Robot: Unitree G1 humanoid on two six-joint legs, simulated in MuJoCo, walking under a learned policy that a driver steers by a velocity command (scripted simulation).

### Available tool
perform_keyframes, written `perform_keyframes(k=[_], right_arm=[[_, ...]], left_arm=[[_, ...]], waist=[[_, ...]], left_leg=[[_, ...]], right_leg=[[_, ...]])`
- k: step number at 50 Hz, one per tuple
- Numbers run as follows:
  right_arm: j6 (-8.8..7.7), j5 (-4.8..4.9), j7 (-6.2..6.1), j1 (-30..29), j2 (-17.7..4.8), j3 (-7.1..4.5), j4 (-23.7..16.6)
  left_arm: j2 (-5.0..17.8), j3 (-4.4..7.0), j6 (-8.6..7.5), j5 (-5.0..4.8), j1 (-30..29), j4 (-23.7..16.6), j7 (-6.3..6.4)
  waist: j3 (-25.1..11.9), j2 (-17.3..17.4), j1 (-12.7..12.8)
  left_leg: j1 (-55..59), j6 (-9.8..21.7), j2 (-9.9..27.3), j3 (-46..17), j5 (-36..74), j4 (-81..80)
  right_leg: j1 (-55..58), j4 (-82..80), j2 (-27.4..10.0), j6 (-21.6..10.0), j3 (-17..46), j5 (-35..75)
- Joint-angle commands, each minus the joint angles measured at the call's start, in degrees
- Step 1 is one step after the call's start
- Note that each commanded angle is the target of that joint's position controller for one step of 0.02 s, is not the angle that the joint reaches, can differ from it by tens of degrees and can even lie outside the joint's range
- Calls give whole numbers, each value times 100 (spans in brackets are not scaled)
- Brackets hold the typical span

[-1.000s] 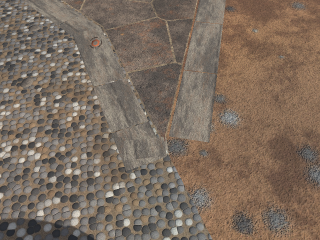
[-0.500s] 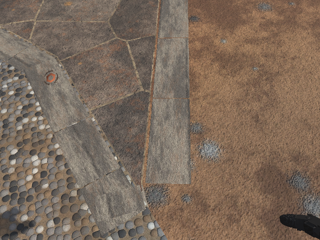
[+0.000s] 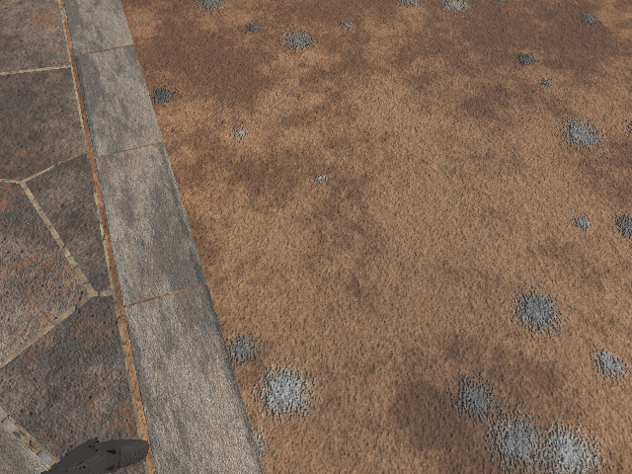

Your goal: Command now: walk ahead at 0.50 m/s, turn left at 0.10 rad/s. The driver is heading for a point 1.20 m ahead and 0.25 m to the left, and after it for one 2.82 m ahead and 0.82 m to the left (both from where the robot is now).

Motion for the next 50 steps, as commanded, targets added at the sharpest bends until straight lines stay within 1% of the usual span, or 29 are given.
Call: perform_keyframes(k=[1, 2, 3, 4, 5, 6, 7, 8, 9, 10, 12, 16, 19, 25, 27, 28, 29, 30, 31, 32, 33, 34, 35, 36, 37, 39, 42, 46, 50], right_arm=[[11, 67, -38, -119, -1166, -250, -265], [45, 74, -52, -142, -1205, -258, -237], [65, 84, -67, -210, -1179, -238, -229], [54, 40, -71, -179, -977, -162, -239], [20, -159, -66, -197, -500, 19, -453], [-65, -28, -64, 448, -88, 134, -524], [-79, 111, -68, 111, -739, -41, -448], [-76, 153, -61, -278, -887, -108, -582], [-42, 102, -85, -446, -805, -107, -584], [11, 31, -91, -500, -749, -132, -587], [151, 56, -76, -332, -514, -119, -542], [283, 9, -64, -743, -337, -98, -756], [255, -9, 47, -1177, -249, -47, -896], [264, -22, 234, -2111, -320, -20, -1348], [285, -33, 262, -2043, -451, -86, -1440], [305, -33, 255, -1754, -571, -158, -1414], [320, -12, 231, -1033, -768, -292, -1249], [357, 7, 144, -47, -1166, -510, -967], [386, 52, 27, 252, -1899, -679, -902], [271, 18, 78, 160, -1874, -589, -1172], [173, -25, 134, 81, -1400, -447, -1151], [106, -32, 132, -130, -1217, -395, -1128], [89, -22, 116, -527, -1009, -330, -1178], [83, -80, 81, -856, -729, -237, -1243], [77, -150, 58, -1004, -600, -184, -1310], [12, -164, 29, -959, -630, -176, -1231], [-56, -169, -35, -705, -760, -188, -1022], [-78, -192, -88, -599, -797, -157, -852], [-58, -185, -98, -368, -862, -177, -584]], left_arm=[[468, 124, -182, -45, -447, -531, -63], [567, 172, -204, -42, -247, -481, -59], [714, 263, -215, -14, 246, -335, -30], [998, 406, -212, 46, 1032, -118, 34], [1486, 531, -172, 166, 2076, -1, 130], [1668, 531, -120, 210, 2106, 36, 110], [1130, 403, -126, 156, 1996, 30, 93], [895, 314, -148, 87, 1684, 67, 92], [723, 253, -174, 84, 1318, 85, 72], [553, 216, -207, 97, 1027, 111, 49], [448, 224, -304, 146, 756, 203, 57], [625, 319, -384, 174, 773, 453, 146], [789, 369, -345, 159, 836, 578, 205], [1100, 489, -179, -12, 1218, 873, 244], [1254, 533, -98, -62, 1183, 908, 254], [1347, 555, -53, -94, 1138, 902, 265], [1369, 552, 4, -129, 1035, 885, 271], [1218, 482, 7, -90, 1120, 860, 291], [548, 269, -65, 183, 1533, 599, 267], [424, 147, -283, 125, 1436, 449, 214], [929, 268, -422, -129, 687, 309, 156], [892, 246, -500, -172, 478, 229, 156], [859, 251, -519, -29, 506, 318, 211], [905, 289, -469, 56, 712, 443, 229], [890, 296, -382, 60, 881, 536, 201], [723, 268, -237, 73, 1040, 659, 182], [577, 202, -133, 55, 599, 568, 193], [469, 138, -185, -11, 93, 502, 92], [423, 92, -211, -65, -378, 329, -38]], waist=[[155, 747, 301], [60, 796, 473], [-213, 764, 798], [-780, 668, 1166], [-1808, -178, 1532], [-2436, -1576, 1174], [-1870, -852, 1344], [-1139, -720, 1252], [-782, -434, 1064], [-477, -442, 895], [-307, -495, 643], [12, -160, 588], [135, -104, 713], [420, -11, 987], [253, -128, 840], [-2, -226, 645], [-393, -177, 205], [-920, 38, -233], [-1300, 1545, 99], [-2302, 1546, 193], [-1785, 821, -88], [-1141, 695, 61], [-735, 341, 332], [-603, 438, 578], [-573, 579, 698], [-556, 569, 748], [-257, 523, 601], [-2, 562, 349], [300, 462, 130]], left_leg=[[-214, 975, 1527, -1178, 1858, -237], [-191, 902, 1549, -1213, 2096, -8], [-312, 765, 1391, -1064, 2720, 544], [-754, 568, 1063, -823, 2850, 1577], [-1963, 285, 634, -521, 1034, 3517], [-3677, 62, -35, -704, -1832, 5106], [-4189, 69, 225, -1167, -1677, 5726], [-4435, 112, 432, -1077, -1159, 5770], [-4240, 84, 631, -997, -700, 5612], [-4058, 53, 761, -1004, -369, 5375], [-3585, -19, 878, -1014, -11, 5220], [-3934, -151, 898, -1083, 682, 4548], [-3815, -114, 835, -882, 1522, 3510], [-3793, 221, 689, -391, 1338, 2362], [-3398, 431, 424, -96, 790, 2248], [-2905, 558, 187, 106, 495, 2258], [-1943, 731, -115, 283, 548, 2015], [-349, 947, -297, 95, 783, 1810], [1549, 1732, 1139, -2472, 600, 1560], [2356, 2505, 1976, -5277, -693, 395], [2074, 2123, 1922, -4799, -694, 25], [1357, 1919, 1722, -4044, -358, 59], [521, 1718, 1466, -3383, 246, 98], [-105, 1587, 1309, -2796, 884, 43], [-481, 1538, 1202, -2517, 1277, -86], [-805, 1553, 1129, -2005, 2069, -266], [-806, 1428, 1069, -1419, 2437, -504], [-637, 1084, 942, -801, 1940, -740], [19, 1035, 1230, -512, 1954, -793]], right_leg=[[523, -594, 240, -82, -166, -100], [912, -775, 311, -157, -205, -187], [1742, -1039, 425, -288, -302, -129], [3046, -989, 292, -464, -208, -23], [4785, -745, -1041, -856, 1133, 184], [5810, -1450, -2066, -1568, 3384, -1049], [5286, -1761, -1857, -1423, 3311, -1715], [4662, -1885, -1666, -1249, 2455, -1607], [4002, -2068, -1421, -1153, 1890, -1178], [3483, -2282, -1218, -1110, 1414, -810], [2895, -2635, -1075, -1091, 785, -265], [2799, -2914, -1114, -1145, -58, 517], [2882, -2974, -1001, -1030, -665, 588], [3682, -2712, -1248, -823, -1208, 825], [3935, -2146, -1272, -705, -1375, 2233], [3983, -1584, -1233, -631, -1467, 3246], [3805, -561, -1072, -500, -1637, 3871], [2985, 863, -816, -267, -1732, 3339], [613, 3072, -96, 147, -1675, -828], [-585, 4207, 722, 228, -212, -3236], [-1184, 4360, 410, 82, 243, -2800], [-1278, 3994, 182, -49, 180, -2286], [-954, 3503, -61, -58, 184, -1876], [-478, 3088, -278, -40, 181, -1548], [-117, 2935, -369, -13, 159, -1344], [84, 2662, -387, 99, 18, -1054], [-329, 1906, -422, 208, -19, -201], [-277, 558, -247, 108, -116, 1162], [-473, -179, -35, -48, -122, 1275]])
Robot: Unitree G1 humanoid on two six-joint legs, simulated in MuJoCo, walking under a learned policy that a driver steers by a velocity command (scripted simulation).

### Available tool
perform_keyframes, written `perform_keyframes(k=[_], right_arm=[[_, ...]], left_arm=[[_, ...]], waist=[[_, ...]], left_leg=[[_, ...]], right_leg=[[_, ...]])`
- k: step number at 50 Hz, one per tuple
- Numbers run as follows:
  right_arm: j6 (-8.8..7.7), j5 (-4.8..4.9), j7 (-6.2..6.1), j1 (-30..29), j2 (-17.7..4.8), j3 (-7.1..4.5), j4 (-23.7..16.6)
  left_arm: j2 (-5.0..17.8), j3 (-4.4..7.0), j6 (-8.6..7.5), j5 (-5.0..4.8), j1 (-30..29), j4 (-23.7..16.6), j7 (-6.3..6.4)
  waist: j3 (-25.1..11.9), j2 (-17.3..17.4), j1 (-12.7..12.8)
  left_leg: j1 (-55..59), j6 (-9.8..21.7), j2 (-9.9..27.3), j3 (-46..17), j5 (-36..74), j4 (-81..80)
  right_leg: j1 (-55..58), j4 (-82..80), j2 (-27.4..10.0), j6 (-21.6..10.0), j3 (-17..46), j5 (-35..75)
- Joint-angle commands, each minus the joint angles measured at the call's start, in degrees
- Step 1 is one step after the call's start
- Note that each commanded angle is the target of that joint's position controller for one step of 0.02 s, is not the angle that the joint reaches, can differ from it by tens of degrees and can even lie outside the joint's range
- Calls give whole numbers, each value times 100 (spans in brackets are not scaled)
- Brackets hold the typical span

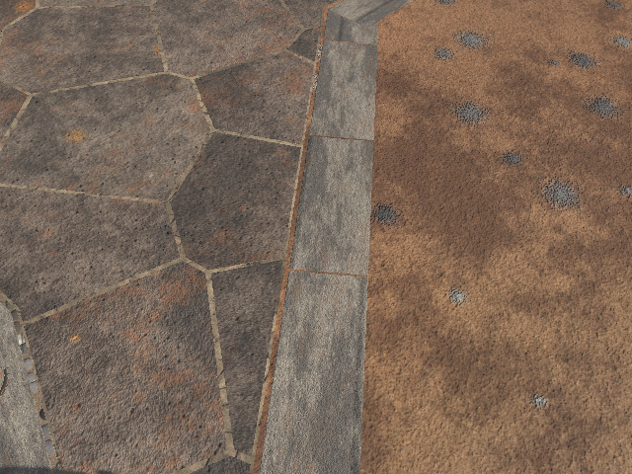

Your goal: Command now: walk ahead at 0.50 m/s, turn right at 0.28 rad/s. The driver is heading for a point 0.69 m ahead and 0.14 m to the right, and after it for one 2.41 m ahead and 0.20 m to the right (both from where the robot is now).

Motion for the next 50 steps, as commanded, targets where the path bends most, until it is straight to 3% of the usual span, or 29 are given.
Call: perform_keyframes(k=[1, 4, 6, 7, 8, 9, 10, 11, 12, 13, 14, 15, 18, 23, 27, 29, 30, 31, 32, 33, 34, 35, 36, 38, 40, 42, 45, 48, 50], right_arm=[[-18, 18, -40, 235, -957, -263, -59], [102, 56, -90, 237, -1019, -295, 26], [182, 67, -168, 91, -1187, -339, -30], [239, 62, -211, 25, -1236, -343, -64], [266, 72, -256, -70, -1213, -317, -114], [179, -90, -265, 236, -904, -185, -271], [-8, -107, -127, 584, -339, 8, -384], [-227, 107, 3, 72, -888, -99, -440], [-338, 280, 64, -464, -974, -104, -651], [-386, 198, 54, -664, -888, -84, -710], [-361, 45, 14, -690, -944, -137, -705], [-302, -6, 11, -589, -919, -151, -712], [-143, -48, -33, -418, -734, -114, -731], [-153, -11, -21, -1446, -474, 0, -986], [-230, 93, 44, -1695, -722, -103, -1099], [-283, 99, 76, -1412, -835, -166, -1022], [-310, 71, 69, -1052, -872, -213, -913], [-343, -7, 40, -530, -1030, -288, -825], [-348, -82, 13, 238, -1351, -360, -764], [-253, -51, 80, 748, -1754, -502, -422], [-245, 101, 112, 635, -1195, -378, -521], [-217, 103, 91, 360, -918, -297, -552], [-189, 31, 86, 106, -847, -248, -597], [-176, -41, 74, -164, -691, -166, -553], [-181, 9, 87, -203, -617, -125, -482], [-137, 49, 45, -201, -818, -176, -388], [31, 135, -51, -68, -1119, -282, -260], [178, 207, -114, 131, -1148, -314, -177], [255, 232, -170, 81, -1117, -323, -206]], left_arm=[[338, 31, -115, -33, -858, -610, -117], [341, 24, -134, -4, -917, -756, -251], [529, 114, -101, 28, -505, -743, -270], [736, 223, -77, 38, 58, -639, -252], [1019, 373, -62, 32, 908, -470, -191], [1581, 525, -5, 28, 1703, -383, -94], [1540, 485, -32, -59, 1607, -450, -90], [1117, 371, -20, -42, 1655, -436, -74], [944, 321, -16, 7, 1395, -503, -39], [881, 287, -20, 32, 1039, -568, -43], [739, 242, -30, 51, 752, -646, -21], [710, 215, -18, 101, 591, -737, 2], [844, 257, -13, 64, 503, -787, 83], [1040, 331, 85, -10, 882, -655, 206], [974, 328, 169, -56, 1172, -544, 229], [921, 319, 186, -7, 1120, -534, 237], [813, 286, 194, 15, 1089, -531, 229], [584, 201, 176, 54, 1118, -548, 205], [243, 70, 149, 161, 1390, -611, 188], [92, 8, 84, -59, 2134, -669, 177], [687, 107, 69, -105, 1861, -540, 195], [918, 174, 71, -76, 1148, -654, 190], [853, 158, 69, -1, 765, -742, 197], [663, 152, 23, 89, 542, -844, 163], [453, 108, 20, 147, 652, -821, 163], [234, 23, 8, 208, 526, -854, 181], [207, -15, 20, 166, 158, -839, 165], [365, 38, 67, 129, -267, -940, 162], [485, 100, 48, 133, -275, -963, 155]], waist=[[397, 497, -278], [344, 539, -200], [-81, 784, 83], [-451, 840, 399], [-902, 678, 879], [-1650, -291, 1000], [-2272, -1317, 609], [-2122, -603, 971], [-1357, -251, 960], [-718, 380, 700], [-497, 443, 502], [-361, 274, 330], [-215, 92, 157], [-141, -93, 593], [-216, -233, 639], [-257, -392, 471], [-345, -413, 276], [-731, -307, 27], [-1516, 500, -151], [-1904, 2494, 115], [-1377, 1594, -92], [-698, 1022, -213], [-389, 635, -144], [-45, 760, 111], [-172, 869, 281], [-335, 824, 314], [-550, 910, 192], [-505, 946, 92], [-497, 984, 192]], left_leg=[[83, 569, 1776, -182, 1876, -359], [710, 459, 1963, -17, 3121, 152], [871, 314, 1925, 167, 5283, 981], [789, 214, 1833, 285, 6069, 1806], [129, 11, 1630, 476, 5800, 3053], [-1553, -254, 1190, 567, 3377, 5033], [-3808, -607, -100, -172, -1741, 6850], [-4470, -435, 307, -988, -1626, 7107], [-4680, -329, 588, -899, -1183, 6824], [-4539, -321, 811, -808, -876, 6210], [-4189, -382, 984, -784, -667, 5669], [-3858, -459, 1042, -767, -582, 5476], [-3580, -776, 1063, -545, -356, 4611], [-2855, -980, 648, -376, 1688, 2456], [-2663, -845, 537, -653, 1586, 1763], [-2433, -635, 602, -616, 1257, 1661], [-1966, -480, 584, -501, 1199, 1477], [-1079, -238, 832, -655, 1092, 1462], [389, 189, 1826, -1755, 914, 1573], [1658, 1112, 2801, -4494, -789, 771], [1399, 995, 2740, -4784, -2076, 461], [778, 771, 2518, -3893, -1835, 444], [183, 682, 2267, -3217, -1072, 393], [-596, 691, 1894, -2447, 549, 231], [-835, 779, 1717, -1896, 2793, 328], [-946, 861, 1640, -1481, 4179, 438], [-1139, 699, 1433, -1140, 4201, 535], [-1101, 556, 1413, -1348, 3528, 784], [-1079, 428, 1421, -1681, 2825, 1028]], right_leg=[[-152, -437, 133, -144, -14, 57], [-209, -636, 320, -363, -218, -690], [508, -552, 681, -575, -591, -1336], [1251, -558, 903, -712, -725, -1507], [2613, -854, 966, -939, -556, -1137], [4609, -674, -229, -1521, 1195, -837], [6260, -1576, -1348, -2594, 4343, -1887], [6249, -1962, -1193, -2299, 4199, -2621], [5548, -2044, -1007, -2033, 3390, -2553], [4565, -2179, -790, -1891, 2832, -1975], [3929, -2274, -610, -1820, 2457, -1405], [3451, -2407, -458, -1834, 2263, -1007], [2661, -2578, -242, -1864, 1721, -255], [2111, -2424, 249, -1385, 1213, -797], [2742, -1885, 7, -1206, 1872, -1397], [3049, -1530, -181, -1104, 2082, -1338], [3053, -1238, -89, -1006, 2038, -1112], [2899, -472, 188, -831, 1793, -851], [2136, 1159, 616, -607, 1329, -2016], [243, 2860, 1242, -273, 698, -4072], [-404, 3476, 883, -236, 985, -3932], [-588, 3572, 703, -241, 880, -3398], [-440, 3429, 524, -230, 684, -3044], [-68, 2821, 222, -191, 506, -2637], [361, 2240, 238, -32, 271, -2803], [673, 1379, 332, 141, 86, -2667], [1364, 290, 595, 242, -24, -1563], [1565, -332, 771, 212, 102, -1162], [1846, -810, 783, 110, 227, -1083]])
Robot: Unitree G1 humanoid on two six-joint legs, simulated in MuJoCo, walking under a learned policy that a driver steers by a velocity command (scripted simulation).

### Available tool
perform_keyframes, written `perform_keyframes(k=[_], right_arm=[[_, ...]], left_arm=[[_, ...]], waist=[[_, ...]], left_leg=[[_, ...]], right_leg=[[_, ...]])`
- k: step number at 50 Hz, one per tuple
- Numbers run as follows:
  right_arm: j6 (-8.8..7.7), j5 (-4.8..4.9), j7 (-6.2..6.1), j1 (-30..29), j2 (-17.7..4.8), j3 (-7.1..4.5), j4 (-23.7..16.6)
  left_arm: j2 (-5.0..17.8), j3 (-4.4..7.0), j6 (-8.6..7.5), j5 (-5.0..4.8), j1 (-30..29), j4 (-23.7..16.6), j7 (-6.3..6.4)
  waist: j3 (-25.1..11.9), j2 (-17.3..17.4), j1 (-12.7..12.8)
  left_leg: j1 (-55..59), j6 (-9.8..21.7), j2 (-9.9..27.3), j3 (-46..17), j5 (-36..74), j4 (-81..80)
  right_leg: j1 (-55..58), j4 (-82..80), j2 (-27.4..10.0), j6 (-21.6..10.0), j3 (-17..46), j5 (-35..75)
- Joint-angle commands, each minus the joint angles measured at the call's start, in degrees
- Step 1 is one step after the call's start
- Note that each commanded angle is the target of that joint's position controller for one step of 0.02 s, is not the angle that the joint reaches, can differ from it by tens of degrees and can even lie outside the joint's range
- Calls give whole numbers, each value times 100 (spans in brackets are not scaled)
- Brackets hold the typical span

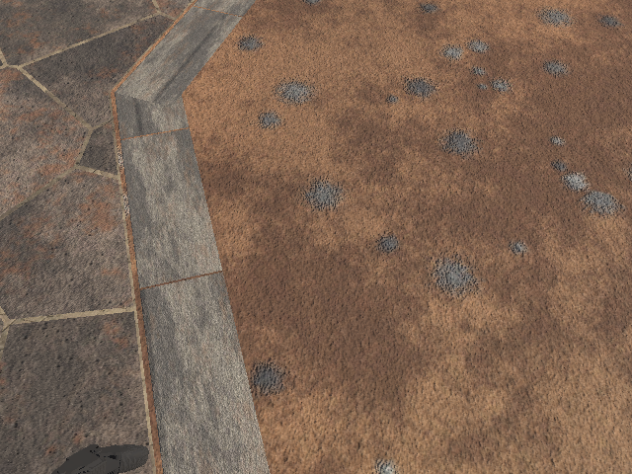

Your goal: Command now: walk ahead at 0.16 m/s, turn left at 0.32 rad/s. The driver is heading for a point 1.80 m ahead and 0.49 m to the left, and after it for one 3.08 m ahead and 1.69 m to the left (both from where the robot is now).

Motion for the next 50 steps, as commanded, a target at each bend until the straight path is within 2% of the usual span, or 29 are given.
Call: perform_keyframes(k=[1, 2, 3, 4, 5, 6, 7, 10, 15, 18, 20, 22, 23, 24, 25, 26, 27, 28, 29, 31, 37, 42, 44, 45, 46, 47, 48, 49, 50], right_arm=[[35, 61, -115, -466, -1022, -268, -480], [45, 47, -124, -480, -891, -239, -526], [21, -61, -117, -463, -587, -151, -665], [-8, -143, -99, 319, -214, -43, -641], [36, -55, -99, 571, -604, -113, -594], [129, -9, -127, 310, -940, -234, -567], [245, 2, -171, 48, -977, -282, -584], [522, -29, -230, -53, -771, -292, -679], [517, -67, -107, -522, -493, -190, -1018], [523, -60, 7, -677, -623, -205, -1158], [544, -58, 71, -657, -702, -242, -1205], [546, -85, 102, -385, -744, -301, -1111], [542, -117, 65, -240, -943, -378, -1086], [531, -130, -56, -191, -1608, -523, -1221], [428, -309, -17, -296, -1815, -521, -1404], [306, -362, 20, -399, -1571, -465, -1394], [227, -277, 7, -701, -1418, -426, -1396], [216, -169, -21, -959, -1229, -379, -1440], [227, -102, -55, -1114, -1130, -330, -1475], [251, -125, -111, -1068, -1022, -275, -1515], [327, -108, -195, -923, -1158, -341, -1554], [341, -220, -82, -1075, -734, -140, -1447], [310, -207, -30, -1193, -498, -18, -1300], [257, -239, -9, -953, -458, 1, -1166], [196, -349, -6, -788, -495, -5, -1111], [143, -401, 3, -492, -534, -38, -1116], [136, -400, -50, -801, -688, -71, -1110], [151, -332, -101, -1086, -809, -129, -1135], [182, -295, -155, -1196, -777, -151, -1154]], left_arm=[[632, 248, -85, 4, 364, -256, 11], [754, 299, -116, 57, 525, -215, 33], [1098, 380, -121, 160, 837, -236, 100], [1299, 417, -10, 214, 966, -294, 158], [1074, 395, 93, 117, 1113, -215, 126], [820, 327, 130, 56, 928, -255, 118], [686, 282, 151, 50, 623, -264, 118], [705, 277, 187, 124, 28, -235, 118], [840, 357, 215, 86, -23, -66, 195], [1039, 426, 264, 30, 44, 37, 172], [1132, 456, 288, -50, 43, 105, 152], [1079, 455, 319, -155, 67, 210, 152], [878, 417, 341, -136, 353, 355, 134], [502, 313, 352, 119, 504, 253, 90], [673, 360, 333, 130, -84, -21, 156], [866, 427, 346, 38, -276, -23, 193], [894, 464, 367, -23, -128, 47, 221], [887, 491, 386, 10, 44, 208, 272], [917, 511, 395, 53, 133, 250, 296], [831, 505, 359, 13, 238, 266, 261], [664, 406, 293, -40, 6, 208, 179], [602, 314, 279, -69, 224, 330, 41], [410, 232, 234, -35, 450, 439, -37], [491, 218, 221, 32, 412, 432, -52], [850, 261, 215, 84, 397, 354, -29], [1182, 318, 217, 42, 143, 355, -13], [1095, 330, 222, -11, 45, 307, -29], [1013, 309, 213, -14, 62, 311, -34], [1049, 312, 200, -31, 78, 319, -20]], waist=[[-601, 841, 611], [-674, 732, 693], [-1129, 152, 746], [-1666, -1185, 500], [-1934, -1340, 575], [-1512, -810, 614], [-1179, -577, 567], [-634, -704, 351], [-763, -677, 471], [-831, -698, 532], [-793, -694, 472], [-771, -537, 299], [-651, -31, 304], [-573, 1782, 531], [-540, 1931, 219], [-549, 1317, 177], [-466, 1109, 386], [-521, 863, 499], [-544, 922, 566], [-741, 932, 613], [-734, 1004, 435], [-781, 1031, 367], [-679, 874, 592], [-592, 710, 546], [-579, 265, 374], [-524, -474, -51], [-430, -659, 184], [-310, -676, 312], [-304, -697, 352]], left_leg=[[-147, 637, 1124, -1186, 2507, 232], [-344, 442, 893, -1165, 2060, 581], [-901, 181, 510, -919, 995, 1523], [-2066, -174, -131, -342, -2267, 2911], [-2479, -366, 29, -201, -2816, 3934], [-2736, -488, 232, -193, -2424, 4486], [-2875, -571, 360, -120, -2025, 4677], [-2260, -739, 512, 91, -1252, 4577], [-1678, -636, 684, 327, -700, 3186], [-1293, -476, 669, 494, -578, 2540], [-1031, -304, 620, 605, -446, 1973], [-337, -16, 402, 761, 183, 968], [116, 216, 503, 356, 781, 358], [804, 833, 1973, -1665, 2615, -57], [251, 1817, 2603, -2663, 2676, -343], [132, 1731, 2302, -2270, 2151, -434], [84, 1384, 1974, -1842, 1819, -380], [120, 1109, 1745, -1620, 1576, -313], [47, 1033, 1640, -1479, 1815, -273], [70, 1051, 1486, -1374, 2156, -218], [326, 1093, 1383, -1699, 1553, -104], [-186, 1110, 1412, -1592, 1680, 45], [-469, 879, 1225, -1382, 1283, 118], [-577, 619, 1035, -1258, 903, 114], [-708, 309, 699, -946, 308, 462], [-592, 40, 238, -436, -114, 489], [-278, -154, 169, -225, -76, 595], [-192, -185, 169, -137, 13, 725], [-171, -164, 176, -58, 103, 835]], right_leg=[[1249, -806, 177, -146, -89, 604], [1767, -1179, -15, -302, -59, 1150], [2770, -1008, -919, -653, 592, 2588], [3939, -706, -2271, -1515, 1760, 4365], [3818, -944, -2670, -1963, 2422, 3511], [3476, -1129, -2305, -1834, 2087, 2440], [3067, -1260, -1989, -1636, 1609, 1730], [1713, -1736, -1511, -1500, 590, 979], [1709, -1816, -1593, -1616, -76, 1065], [1830, -1733, -1774, -1593, -180, 1031], [1903, -1558, -1843, -1444, -239, 853], [1651, -1045, -1651, -1036, -533, 283], [1200, -364, -1358, -597, -891, -404], [-201, 1454, -553, 75, -1554, -2340], [-917, 2589, 63, 197, -699, -3304], [-957, 3104, -62, 112, -263, -2947], [-987, 3141, -137, 34, -142, -2391], [-961, 3082, -190, 43, -85, -2023], [-850, 3127, -158, 94, -94, -1754], [-595, 3192, -33, 168, -96, -1445], [-263, 1520, 72, 306, 10, -1269], [1005, 551, -148, 197, -208, -1363], [1840, -810, -131, 59, -332, -400], [2156, -1258, -191, -42, -180, 252], [2349, -1200, -691, -233, 405, 1277], [1996, -983, -885, -638, 658, 1339], [1468, -1207, -888, -874, 885, 457], [1289, -1319, -847, -846, 992, 72], [1238, -1337, -814, -799, 1070, 17]])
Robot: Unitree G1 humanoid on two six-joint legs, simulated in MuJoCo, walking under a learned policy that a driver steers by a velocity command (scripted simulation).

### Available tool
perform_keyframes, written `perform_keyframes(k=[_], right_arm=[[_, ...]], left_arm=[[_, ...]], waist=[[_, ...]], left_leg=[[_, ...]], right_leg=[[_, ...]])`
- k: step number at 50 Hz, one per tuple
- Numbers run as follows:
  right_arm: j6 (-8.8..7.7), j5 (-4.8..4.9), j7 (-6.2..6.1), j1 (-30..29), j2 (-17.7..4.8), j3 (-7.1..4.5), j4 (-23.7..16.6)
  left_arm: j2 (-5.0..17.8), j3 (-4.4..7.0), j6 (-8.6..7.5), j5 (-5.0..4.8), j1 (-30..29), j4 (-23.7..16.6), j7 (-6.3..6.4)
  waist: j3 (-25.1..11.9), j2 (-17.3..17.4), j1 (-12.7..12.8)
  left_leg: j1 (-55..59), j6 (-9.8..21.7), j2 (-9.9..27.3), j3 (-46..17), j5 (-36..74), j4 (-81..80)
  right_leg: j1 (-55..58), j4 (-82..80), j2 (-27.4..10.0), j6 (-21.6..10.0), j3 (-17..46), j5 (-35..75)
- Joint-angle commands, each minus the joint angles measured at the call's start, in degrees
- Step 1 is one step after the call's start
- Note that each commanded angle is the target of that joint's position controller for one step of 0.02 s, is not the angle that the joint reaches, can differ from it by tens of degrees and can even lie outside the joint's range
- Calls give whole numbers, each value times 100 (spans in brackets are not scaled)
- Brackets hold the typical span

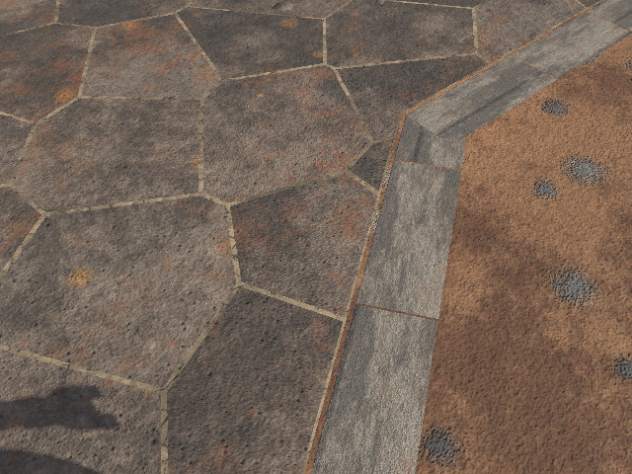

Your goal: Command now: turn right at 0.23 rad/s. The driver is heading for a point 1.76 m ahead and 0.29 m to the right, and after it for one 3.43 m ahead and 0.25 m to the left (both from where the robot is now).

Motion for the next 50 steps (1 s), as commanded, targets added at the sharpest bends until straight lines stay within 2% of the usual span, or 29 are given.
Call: perform_keyframes(k=[1, 5, 8, 9, 10, 11, 12, 13, 14, 15, 18, 21, 23, 24, 25, 26, 27, 28, 29, 30, 32, 34, 36, 37, 39, 41, 46, 48, 50], right_arm=[[-16, 44, -144, -1, -914, -358, -351], [-27, 92, -143, 120, -714, -411, -362], [-60, 110, -98, 271, -749, -499, -344], [-60, 105, -91, 333, -842, -542, -342], [-51, 89, -93, 458, -955, -584, -333], [-54, 58, -95, 537, -1116, -622, -327], [-85, 29, -131, 410, -1100, -603, -419], [-123, 20, -163, 404, -1025, -552, -484], [-143, 62, -189, 198, -1004, -534, -518], [-147, 126, -190, -3, -1067, -556, -508], [-49, 138, -194, -27, -1239, -621, -442], [18, 235, -158, 116, -1330, -666, -377], [13, 359, -126, 106, -1267, -648, -322], [-13, 314, -86, 459, -1047, -594, -177], [-15, -16, -51, 486, -656, -459, -376], [-48, 25, -109, -166, -792, -469, -650], [-32, 160, -153, -377, -994, -526, -645], [0, 208, -185, -245, -1052, -548, -535], [32, 174, -231, -69, -1055, -567, -337], [65, 149, -242, 80, -1040, -570, -243], [87, 195, -179, 348, -832, -513, -62], [96, 233, -118, 340, -620, -413, 25], [103, 233, -78, 84, -563, -343, -15], [108, 243, -70, 15, -654, -350, -37], [115, 286, -74, -47, -894, -399, -91], [109, 309, -89, -40, -954, -412, -120], [103, 324, -28, 126, -793, -379, -114], [120, 344, 39, 200, -760, -371, -102], [135, 354, 117, 383, -744, -375, -52]], left_arm=[[1083, 230, -133, -58, -557, -517, 30], [1113, 276, -49, -117, -393, -595, 139], [1065, 292, 50, -142, -455, -760, 178], [1013, 286, 69, -155, -470, -822, 176], [932, 271, 86, -162, -456, -864, 168], [831, 250, 98, -150, -367, -894, 142], [897, 290, 105, -127, -339, -916, 110], [1080, 381, 122, -128, -379, -928, 83], [1048, 408, 167, -164, -297, -895, 65], [867, 353, 216, -179, -266, -883, 52], [590, 223, 253, -170, -444, -1020, -39], [744, 272, 267, -194, -361, -1154, -148], [798, 348, 301, -155, 84, -1043, -149], [1028, 442, 304, -125, 309, -1003, -80], [1846, 622, 269, -101, 496, -1142, 36], [1914, 573, 118, 153, 485, -1305, -37], [1703, 515, -9, 188, 379, -1298, -76], [1436, 429, -73, 98, 84, -1261, -46], [1133, 337, -72, 1, -179, -1268, 6], [920, 239, -63, -46, -366, -1249, 47], [538, 69, -87, 54, -420, -1159, 101], [368, -2, -118, 119, -402, -1023, 123], [506, 29, -114, 154, -349, -905, 138], [625, 61, -99, 170, -318, -852, 138], [890, 150, -48, 136, -300, -784, 140], [1013, 209, 4, 74, -277, -734, 158], [989, 268, 105, 38, -401, -727, 240], [1004, 298, 151, 14, -497, -746, 254], [1037, 327, 203, -56, -616, -755, 268]], waist=[[-161, -1100, -216], [-297, -968, -129], [-371, -542, -124], [-363, -190, -113], [-356, 267, -128], [-363, 862, -113], [-433, 1190, -137], [-409, 783, -170], [-362, 378, -33], [-241, 284, 36], [-299, 607, -130], [-591, 814, -181], [-670, 680, 46], [-642, 115, 52], [-591, -1760, -85], [-917, -1606, 300], [-796, -987, 331], [-601, -811, 114], [-600, -601, 0], [-598, -693, -108], [-784, -801, -226], [-721, -768, -180], [-520, -836, -11], [-414, -859, 58], [-176, -857, 139], [-41, -769, 176], [-324, -612, 85], [-460, -647, 17], [-553, -696, -135]], left_leg=[[340, -57, 199, 116, 170, 60], [229, -34, 160, 310, 89, 173], [471, 117, 376, 211, 269, -67], [596, 259, 611, -12, 353, -312], [819, 529, 1040, -445, 554, -626], [1005, 985, 1813, -1185, 1106, -987], [1023, 1501, 2572, -1734, 1907, -1117], [924, 1758, 2823, -1795, 2494, -1134], [846, 1620, 2654, -1375, 2517, -1058], [792, 1365, 2359, -874, 2323, -1056], [651, 1105, 1863, 119, 2445, -960], [832, 1025, 1971, 382, 2465, -665], [539, 690, 1889, 674, 1868, -114], [-59, 270, 1623, 1076, 1044, 642], [-1864, -403, 873, 1520, -1972, 2586], [-2440, -518, 344, 474, -2737, 3694], [-2513, -465, 459, 156, -2378, 4091], [-2521, -400, 594, 147, -1823, 4006], [-2399, -422, 709, 122, -1395, 3818], [-2096, -476, 736, 153, -1036, 3704], [-1407, -557, 726, 207, -509, 3499], [-1013, -589, 805, 209, -298, 2544], [-668, -580, 830, 243, -357, 1719], [-576, -572, 817, 284, -486, 1498], [-691, -543, 758, 363, -813, 1353], [-933, -510, 745, 376, -1075, 1397], [-1006, -433, 724, 507, -1379, 1551], [-753, -353, 655, 654, -1230, 1258], [-297, -197, 517, 864, -646, 485]], right_leg=[[-315, -879, -855, -636, 1309, 1025], [-238, -633, -807, -770, 1636, 1152], [-562, -224, -514, -637, 1511, 992], [-796, 100, -301, -491, 1265, 794], [-1181, 616, -28, -289, 882, 413], [-1553, 1321, 229, -98, 410, -256], [-1831, 2516, 131, 38, 123, -1702], [-2018, 3556, -37, 139, 198, -2093], [-2033, 3821, -189, 190, 258, -1913], [-2038, 3475, -321, 234, 187, -1572], [-1393, 2436, -337, 323, -322, -1052], [-750, 1287, -168, 214, -660, -660], [64, 91, 95, -37, -902, 262], [771, -492, 25, -260, -458, 1044], [1742, -699, -1605, -979, 1925, 3429], [1270, -871, -2358, -2125, 3009, 3738], [1137, -989, -2109, -2094, 2609, 3149], [982, -959, -1827, -1752, 2031, 2696], [931, -912, -1566, -1457, 1674, 2365], [726, -917, -1395, -1340, 1345, 2543], [516, -969, -1169, -1269, 831, 2767], [518, -1052, -1031, -1185, 486, 2390], [463, -1172, -1073, -1187, 475, 1833], [440, -1225, -1153, -1242, 558, 1583], [470, -1245, -1348, -1382, 781, 1248], [631, -1194, -1557, -1512, 980, 1365], [1172, -863, -1854, -1651, 841, 3046], [1221, -715, -1827, -1577, 579, 3420], [1136, -457, -1702, -1374, 250, 3334]])
Next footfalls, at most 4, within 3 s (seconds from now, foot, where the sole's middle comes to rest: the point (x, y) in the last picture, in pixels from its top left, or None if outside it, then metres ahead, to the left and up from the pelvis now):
0.48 right None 0.00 -0.15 -0.77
1.04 left None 0.02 0.06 -0.77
1.52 right None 0.05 -0.17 -0.77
1.82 left None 0.09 0.07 -0.77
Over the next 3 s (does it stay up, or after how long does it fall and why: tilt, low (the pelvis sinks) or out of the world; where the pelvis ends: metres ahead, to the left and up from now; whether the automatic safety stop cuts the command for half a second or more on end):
stays up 0.64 -0.19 0.00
